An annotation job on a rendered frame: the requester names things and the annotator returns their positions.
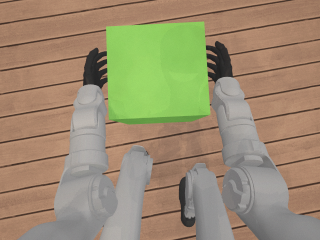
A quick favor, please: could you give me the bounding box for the robot right shin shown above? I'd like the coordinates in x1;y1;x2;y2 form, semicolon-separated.
184;163;217;218

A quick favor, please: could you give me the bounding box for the robot right upper arm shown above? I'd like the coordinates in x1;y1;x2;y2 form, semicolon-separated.
221;165;320;240

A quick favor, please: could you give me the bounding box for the left robot forearm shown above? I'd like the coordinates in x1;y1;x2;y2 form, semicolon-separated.
54;84;109;215

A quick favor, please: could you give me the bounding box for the right robot thigh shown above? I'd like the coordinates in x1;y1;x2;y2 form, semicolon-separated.
185;168;235;240

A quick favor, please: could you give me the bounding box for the right robot forearm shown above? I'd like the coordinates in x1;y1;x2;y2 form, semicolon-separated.
211;77;289;199

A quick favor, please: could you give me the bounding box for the robot right hand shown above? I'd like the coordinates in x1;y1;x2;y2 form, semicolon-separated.
206;41;233;84

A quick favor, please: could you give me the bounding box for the carton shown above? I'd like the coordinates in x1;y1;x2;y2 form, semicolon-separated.
106;21;211;125

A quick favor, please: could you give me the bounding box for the robot left hand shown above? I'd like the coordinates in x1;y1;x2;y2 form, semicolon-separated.
83;47;108;90

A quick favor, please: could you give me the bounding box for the robot left upper arm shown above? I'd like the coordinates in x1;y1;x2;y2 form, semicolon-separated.
17;173;118;240

